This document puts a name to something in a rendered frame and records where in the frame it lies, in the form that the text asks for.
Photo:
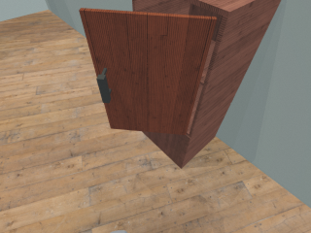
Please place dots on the cupboard door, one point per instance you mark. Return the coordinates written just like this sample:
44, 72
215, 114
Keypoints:
154, 63

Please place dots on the handle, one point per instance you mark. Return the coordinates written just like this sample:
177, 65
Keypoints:
104, 89

